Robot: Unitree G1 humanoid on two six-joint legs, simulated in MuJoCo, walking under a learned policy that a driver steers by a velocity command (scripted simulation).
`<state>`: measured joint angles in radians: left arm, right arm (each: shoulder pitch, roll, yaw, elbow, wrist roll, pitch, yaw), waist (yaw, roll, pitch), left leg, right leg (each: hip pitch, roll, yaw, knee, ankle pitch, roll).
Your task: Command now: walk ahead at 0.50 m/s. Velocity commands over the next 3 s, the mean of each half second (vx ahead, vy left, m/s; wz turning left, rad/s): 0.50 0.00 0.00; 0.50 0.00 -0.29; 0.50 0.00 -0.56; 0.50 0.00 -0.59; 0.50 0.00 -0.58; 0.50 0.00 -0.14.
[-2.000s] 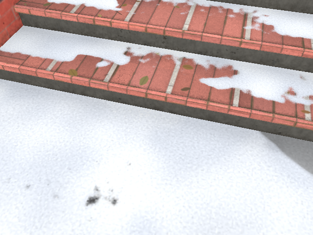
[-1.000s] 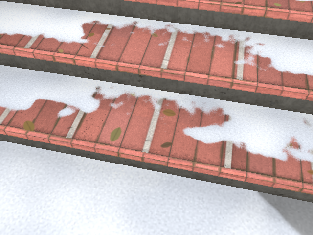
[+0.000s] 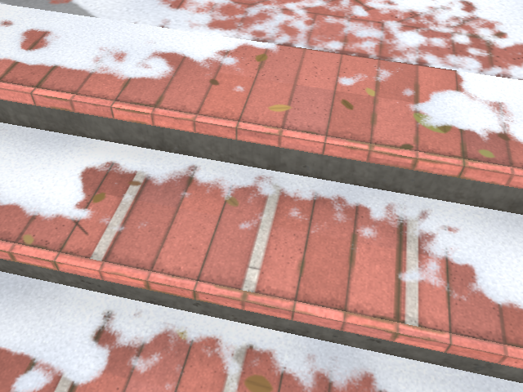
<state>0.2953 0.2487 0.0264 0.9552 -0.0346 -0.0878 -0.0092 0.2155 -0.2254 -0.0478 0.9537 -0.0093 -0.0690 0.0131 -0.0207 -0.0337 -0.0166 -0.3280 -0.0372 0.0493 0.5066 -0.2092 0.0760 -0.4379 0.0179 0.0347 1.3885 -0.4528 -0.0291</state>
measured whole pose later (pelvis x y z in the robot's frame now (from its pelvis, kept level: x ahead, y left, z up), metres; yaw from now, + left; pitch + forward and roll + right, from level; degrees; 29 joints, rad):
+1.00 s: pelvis +0.53 +0.04 +0.14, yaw -9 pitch +6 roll +2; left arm 0.72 0.08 0.00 1.09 -0.02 -0.01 0.08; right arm -0.11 -0.08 0.12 0.57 0.00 -0.13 0.07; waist 0.12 -0.01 -0.02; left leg -1.20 0.15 0.06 1.48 -0.42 -0.01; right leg 0.10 -0.11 0.12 0.22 -0.39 0.06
